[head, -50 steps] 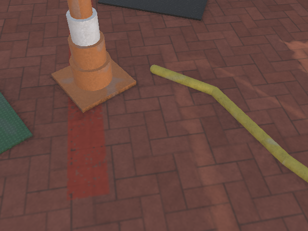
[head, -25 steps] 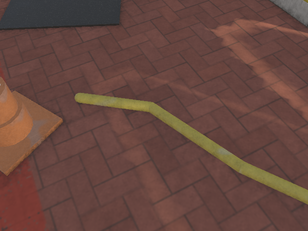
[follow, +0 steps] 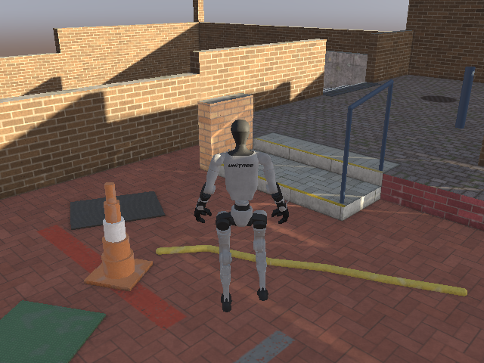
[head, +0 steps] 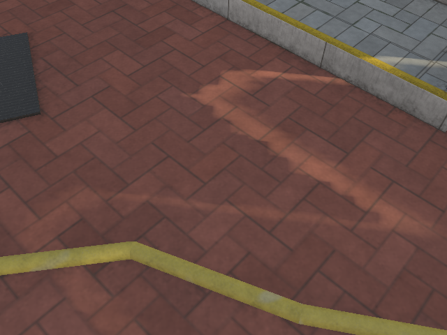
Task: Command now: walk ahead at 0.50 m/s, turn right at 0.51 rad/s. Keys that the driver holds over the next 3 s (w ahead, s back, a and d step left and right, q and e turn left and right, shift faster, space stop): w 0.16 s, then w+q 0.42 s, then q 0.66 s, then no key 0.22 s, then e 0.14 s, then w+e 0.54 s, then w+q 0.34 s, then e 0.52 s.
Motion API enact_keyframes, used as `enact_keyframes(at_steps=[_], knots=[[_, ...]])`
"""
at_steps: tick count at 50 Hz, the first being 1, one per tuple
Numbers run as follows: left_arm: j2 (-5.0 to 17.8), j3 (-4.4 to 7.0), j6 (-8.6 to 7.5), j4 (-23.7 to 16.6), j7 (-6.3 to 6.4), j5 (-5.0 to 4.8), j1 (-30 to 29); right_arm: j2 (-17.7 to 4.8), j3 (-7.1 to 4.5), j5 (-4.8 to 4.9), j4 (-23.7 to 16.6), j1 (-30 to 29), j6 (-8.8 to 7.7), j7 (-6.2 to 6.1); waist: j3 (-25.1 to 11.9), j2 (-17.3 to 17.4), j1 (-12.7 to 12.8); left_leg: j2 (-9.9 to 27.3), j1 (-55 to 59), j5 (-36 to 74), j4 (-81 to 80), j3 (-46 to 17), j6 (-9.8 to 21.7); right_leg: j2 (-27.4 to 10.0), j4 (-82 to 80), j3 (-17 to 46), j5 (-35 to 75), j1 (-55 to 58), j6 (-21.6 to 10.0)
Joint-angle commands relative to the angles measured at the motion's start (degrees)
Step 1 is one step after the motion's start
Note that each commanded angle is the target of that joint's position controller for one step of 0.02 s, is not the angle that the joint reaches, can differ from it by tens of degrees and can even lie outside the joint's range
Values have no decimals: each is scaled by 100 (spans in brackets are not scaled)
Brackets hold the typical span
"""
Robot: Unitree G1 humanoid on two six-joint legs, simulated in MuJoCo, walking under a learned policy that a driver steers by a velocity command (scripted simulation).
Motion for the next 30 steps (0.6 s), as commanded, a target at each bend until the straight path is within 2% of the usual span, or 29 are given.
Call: enact_keyframes(at_steps=[1, 3, 6, 8, 10, 12, 13, 14, 15, 16, 17, 18, 19, 20, 21, 22, 24, 27, 30], knots=[[126, 29, -51, -525, -19, 41, -213, -797, -196, 17, -172, -28, -118, -3, -17, 751, 28, 1647, 605, 965, -1316, -1324, 996, -349, -477, 281, 396, -869, 50], [55, -20, -92, -527, -54, 57, -392, -876, -208, 26, -66, 15, -98, 11, -37, 665, 6, 1590, 701, 1316, -1363, -970, 1005, -326, -1112, 254, 917, -823, 52], [-31, -94, -197, -605, -160, 65, -972, -1002, -211, 107, 66, 94, -35, 9, 100, 634, -161, 1412, 688, 1514, -1384, -448, 875, -239, -2266, -72, 1707, -467, 3], [-55, -127, -238, -708, -224, 47, -1373, -1112, -225, 170, 207, 360, 8, 11, 185, 632, -300, 1464, 825, 1472, -1368, -369, 848, -169, -2751, -277, 1829, -278, -33], [-11, -125, -272, -844, -263, 32, -1684, -1181, -222, 245, 369, 624, 80, 28, 303, 678, -336, 1621, 1099, 1673, -1250, -547, 844, -110, -3121, -362, 1535, -217, -122], [127, -69, -298, -842, -276, 61, -1546, -1302, -233, 275, 449, 671, 170, 16, 202, 831, -140, 1714, 1277, 2377, -860, -641, 785, 83, -3409, -470, 1064, 286, -249], [288, 19, -309, -734, -262, 82, -1112, -1365, -233, 300, 464, 595, 200, 0, -53, 866, 179, 1626, 1210, 3180, -352, -547, 681, 242, -3674, -569, 1073, 1034, -357], [538, 167, -305, -465, -223, 112, -268, -1295, -189, 311, 481, 568, 209, -10, -539, 793, 635, 1367, 888, 3698, 606, -347, 520, 384, -3901, -665, 1296, 2296, -502], [911, 308, -272, -264, -130, 178, 699, -1012, -68, 207, 379, 505, 161, -9, -1253, 582, 1071, 1106, -243, 2576, 2046, -206, 258, -342, -3635, 48, 1532, 4024, -763], [1525, 398, -240, -233, -52, 265, 1029, -247, 171, 91, 172, 1098, 61, 37, -2118, -959, 738, 215, -2386, -1505, 4247, -191, -143, -2132, -3914, 2680, 1239, 5869, -1627], [1053, 297, -245, -242, -53, 265, 1143, -733, 55, 255, 280, 882, -23, 39, -2464, -699, 1007, 193, -2857, -2223, 5090, -1101, -151, -2270, -4518, 3536, 649, 5604, -1790], [782, 191, -275, -182, -63, 219, 820, -1024, -60, 384, 112, 443, -32, 38, -1465, -558, 921, 441, -3294, -1857, 5298, -1066, -124, -2033, -4652, 2620, 682, 4927, -1562], [528, 112, -300, -147, -75, 171, 475, -963, -54, 344, 55, 206, -11, 17, -975, -418, 730, 683, -3252, -1385, 5104, -912, -123, -1753, -4791, 1914, 831, 4221, -1392], [301, 48, -332, -119, -97, 169, 157, -912, -72, 251, 58, 97, 40, -1, -596, -349, 545, 818, -3076, -1034, 4867, -885, -154, -1532, -5024, 1428, 987, 3563, -1285], [164, 16, -387, -100, -108, 198, -59, -842, -95, 230, 111, 249, 132, -3, -413, -456, 326, 940, -2708, -739, 4715, -953, -187, -1377, -5278, 1028, 1133, 3048, -1206], [124, 27, -444, -59, -113, 219, -192, -702, -81, 245, 160, 387, 223, -4, -322, -451, 190, 963, -2450, -559, 4654, -958, -224, -1334, -5508, 787, 1192, 2717, -1188], [168, 70, -540, 60, -93, 233, -297, -483, -55, 245, 148, 370, 355, -12, -100, -259, 48, 968, -2464, -345, 4513, -985, -314, -1370, -5784, 321, 1669, 2408, -1204], [288, 130, -572, 247, -9, 277, -197, -421, -59, 201, 3, -6, 413, -4, 117, -80, 81, 933, -2814, 405, 3816, -1085, -376, -1301, -5883, -347, 2082, 2505, -1114], [414, 158, -518, 344, 48, 281, -165, -306, -4, 170, -158, -475, 404, 104, 305, -25, 200, 834, -2678, 1193, 2819, -789, -325, -1179, -5821, -972, 2437, 2550, -958]])
Next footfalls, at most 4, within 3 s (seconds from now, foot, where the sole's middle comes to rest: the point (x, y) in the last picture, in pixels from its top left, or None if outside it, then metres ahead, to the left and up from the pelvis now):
0.30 right None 0.31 -0.17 -0.78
0.80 left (183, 317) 0.54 0.12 -0.78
1.08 right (260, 280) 0.63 -0.12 -0.73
1.52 left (188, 321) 0.53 0.10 -0.78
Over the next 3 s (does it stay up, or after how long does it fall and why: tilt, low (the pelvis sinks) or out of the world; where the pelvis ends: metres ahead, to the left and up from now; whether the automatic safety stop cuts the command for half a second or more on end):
stays up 1.02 0.06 0.00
